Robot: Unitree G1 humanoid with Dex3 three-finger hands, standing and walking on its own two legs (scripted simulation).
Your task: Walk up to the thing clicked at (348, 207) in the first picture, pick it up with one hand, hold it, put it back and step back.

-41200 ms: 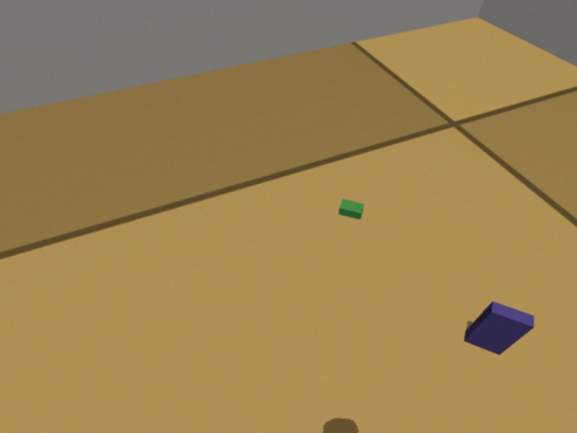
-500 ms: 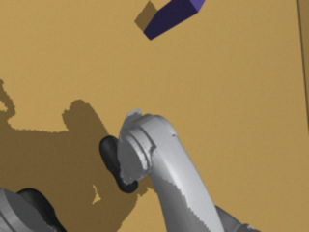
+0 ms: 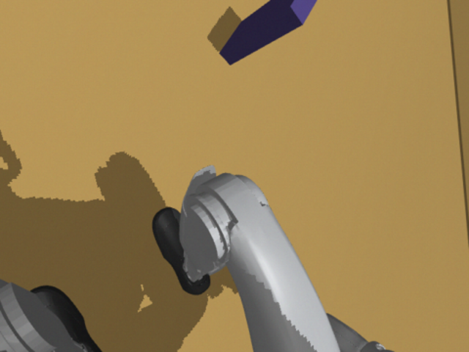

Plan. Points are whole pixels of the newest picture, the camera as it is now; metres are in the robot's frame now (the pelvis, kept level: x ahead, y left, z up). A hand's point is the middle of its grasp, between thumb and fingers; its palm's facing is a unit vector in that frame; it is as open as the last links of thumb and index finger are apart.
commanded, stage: close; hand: left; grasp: from above
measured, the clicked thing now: out of the picture +0.48 +0.37 -0.31
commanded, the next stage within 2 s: none
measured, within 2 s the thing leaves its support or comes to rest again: neither
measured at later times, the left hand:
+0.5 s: hand out of the picture +0.45 +0.37 -0.28, palm faces -0.25 -0.38 -0.89, open 11.5 cm
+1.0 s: hand out of the picture +0.45 +0.36 -0.29, palm faces -0.24 -0.38 -0.89, open 11.6 cm
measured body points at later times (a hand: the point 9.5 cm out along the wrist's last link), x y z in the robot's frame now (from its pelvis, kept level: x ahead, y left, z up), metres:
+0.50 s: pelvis +0.00 +0.00 +0.00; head +0.32 +0.13 +0.28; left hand +0.46 +0.38 -0.23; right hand +0.02 -0.24 -0.04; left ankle +0.06 +0.12 -0.30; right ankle +0.13 -0.11 -0.30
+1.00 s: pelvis +0.00 +0.00 +0.00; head +0.33 +0.12 +0.27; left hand +0.46 +0.38 -0.24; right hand +0.02 -0.24 -0.04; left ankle +0.06 +0.12 -0.30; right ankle +0.13 -0.11 -0.30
